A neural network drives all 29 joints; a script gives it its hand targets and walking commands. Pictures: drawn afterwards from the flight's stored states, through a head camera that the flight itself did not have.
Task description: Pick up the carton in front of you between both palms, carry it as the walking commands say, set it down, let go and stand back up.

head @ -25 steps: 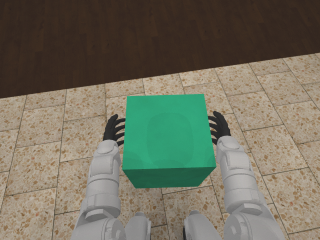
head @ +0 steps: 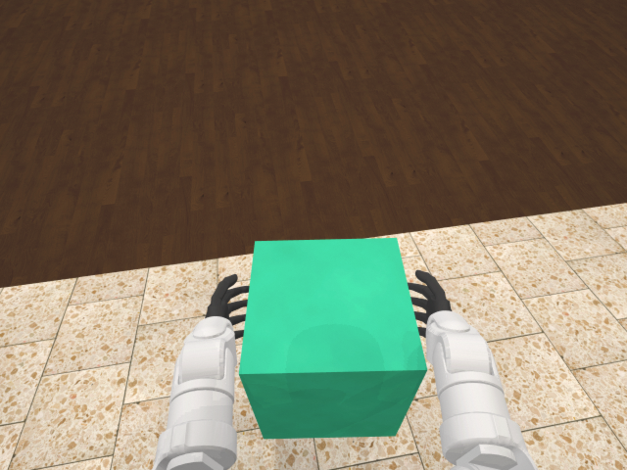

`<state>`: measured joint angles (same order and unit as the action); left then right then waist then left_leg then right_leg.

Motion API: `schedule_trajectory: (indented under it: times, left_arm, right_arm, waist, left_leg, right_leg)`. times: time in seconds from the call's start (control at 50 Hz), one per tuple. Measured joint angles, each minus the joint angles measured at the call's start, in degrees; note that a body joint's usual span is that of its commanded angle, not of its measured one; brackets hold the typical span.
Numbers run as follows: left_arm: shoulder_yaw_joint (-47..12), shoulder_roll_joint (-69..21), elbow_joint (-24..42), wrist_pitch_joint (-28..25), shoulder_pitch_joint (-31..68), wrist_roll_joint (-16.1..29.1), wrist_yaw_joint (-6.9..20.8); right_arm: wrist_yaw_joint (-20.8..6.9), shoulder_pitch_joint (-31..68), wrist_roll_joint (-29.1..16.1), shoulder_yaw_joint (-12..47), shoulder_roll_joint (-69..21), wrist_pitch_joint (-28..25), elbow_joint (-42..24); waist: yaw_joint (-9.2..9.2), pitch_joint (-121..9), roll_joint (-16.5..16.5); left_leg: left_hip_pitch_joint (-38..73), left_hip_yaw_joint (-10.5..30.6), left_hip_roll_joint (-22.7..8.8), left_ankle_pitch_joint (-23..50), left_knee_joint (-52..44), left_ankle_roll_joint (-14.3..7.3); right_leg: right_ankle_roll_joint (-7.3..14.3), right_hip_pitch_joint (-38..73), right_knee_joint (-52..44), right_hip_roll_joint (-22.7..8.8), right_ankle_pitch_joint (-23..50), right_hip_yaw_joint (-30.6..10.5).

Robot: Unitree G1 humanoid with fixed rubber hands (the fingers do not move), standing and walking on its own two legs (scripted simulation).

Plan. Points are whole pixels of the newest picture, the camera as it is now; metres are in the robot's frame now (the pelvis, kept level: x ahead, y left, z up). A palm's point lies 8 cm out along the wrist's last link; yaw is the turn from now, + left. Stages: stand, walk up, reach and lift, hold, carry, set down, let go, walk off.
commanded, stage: reach and lift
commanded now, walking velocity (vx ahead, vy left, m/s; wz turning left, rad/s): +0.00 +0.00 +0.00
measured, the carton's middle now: (327, 342) +0.31 +0.00 -0.05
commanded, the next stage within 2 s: hold in 0.88 s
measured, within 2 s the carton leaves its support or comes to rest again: neither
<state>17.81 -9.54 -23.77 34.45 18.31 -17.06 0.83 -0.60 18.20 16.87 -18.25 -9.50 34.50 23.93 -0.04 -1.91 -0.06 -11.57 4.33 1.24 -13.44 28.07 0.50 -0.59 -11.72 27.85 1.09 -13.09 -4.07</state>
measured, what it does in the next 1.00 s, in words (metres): stands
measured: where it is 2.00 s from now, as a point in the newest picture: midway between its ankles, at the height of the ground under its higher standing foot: outside the picture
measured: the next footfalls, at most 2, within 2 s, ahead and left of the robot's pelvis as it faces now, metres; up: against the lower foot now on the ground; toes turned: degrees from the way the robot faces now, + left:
none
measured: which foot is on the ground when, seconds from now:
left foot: down 0.00-1.00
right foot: down 0.00-1.00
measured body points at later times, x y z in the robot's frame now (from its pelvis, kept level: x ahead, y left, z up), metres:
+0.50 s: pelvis +0.01 +0.00 +0.01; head -0.01 +0.00 +0.45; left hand +0.32 +0.15 +0.03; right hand +0.32 -0.15 +0.03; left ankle +0.02 +0.13 -0.74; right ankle +0.02 -0.13 -0.74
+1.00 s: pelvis +0.01 +0.00 +0.01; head -0.02 +0.00 +0.46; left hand +0.31 +0.15 +0.05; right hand +0.31 -0.15 +0.05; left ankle +0.02 +0.13 -0.74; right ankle +0.02 -0.13 -0.74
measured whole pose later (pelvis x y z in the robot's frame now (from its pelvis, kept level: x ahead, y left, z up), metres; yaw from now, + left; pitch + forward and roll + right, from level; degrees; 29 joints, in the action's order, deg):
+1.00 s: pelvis +0.01 +0.00 +0.01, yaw +0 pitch -6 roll +0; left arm 11.1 -8.3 -11.4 41.6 13.2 -14.5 0.3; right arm -0.2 13.1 14.5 -11.3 -8.3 41.6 11.6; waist 0.1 1.2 0.1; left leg -3.0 4.4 0.9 -11.2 20.7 0.5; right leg -0.6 -3.1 20.3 0.9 -10.8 -4.3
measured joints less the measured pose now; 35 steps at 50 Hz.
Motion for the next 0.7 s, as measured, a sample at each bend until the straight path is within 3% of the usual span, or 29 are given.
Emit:
schedule_trajectory:
  times: [0.3,0.7]
  left_arm:
    - [0.5,-0.4,2.6,0.6,1.3,-0.4,0.5]
    - [-4.7,0.8,7.5,3.9,-3.3,1.1,-0.1]
  right_arm:
    - [-0.6,1.3,0.5,-0.4,-0.4,0.6,-2.6]
    - [0.0,-3.3,-0.9,4.8,0.8,3.9,-7.4]
  waist:
    - [0.07,4.1,0.0]
    - [0.21,3.2,0.0]
  left_leg:
    - [2.0,0.0,0.0,0.8,-1.2,0.1]
    - [6.6,0.0,-0.3,1.6,-6.0,0.0]
  right_leg:
    - [0.0,1.8,-0.9,0.0,0.7,-0.1]
    - [0.1,6.5,-5.9,-0.1,1.5,-0.2]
